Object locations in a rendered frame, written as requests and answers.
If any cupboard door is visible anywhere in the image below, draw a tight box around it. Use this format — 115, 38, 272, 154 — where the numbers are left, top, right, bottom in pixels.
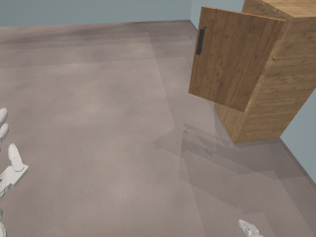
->
189, 6, 285, 113

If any right robot hand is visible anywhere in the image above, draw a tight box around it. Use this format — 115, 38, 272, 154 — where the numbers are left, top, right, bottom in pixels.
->
238, 219, 264, 237

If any left robot hand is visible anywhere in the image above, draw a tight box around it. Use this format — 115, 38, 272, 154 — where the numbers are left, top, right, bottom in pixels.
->
0, 108, 29, 199

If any handle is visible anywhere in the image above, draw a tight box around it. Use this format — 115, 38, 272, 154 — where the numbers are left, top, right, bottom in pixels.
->
196, 26, 206, 55

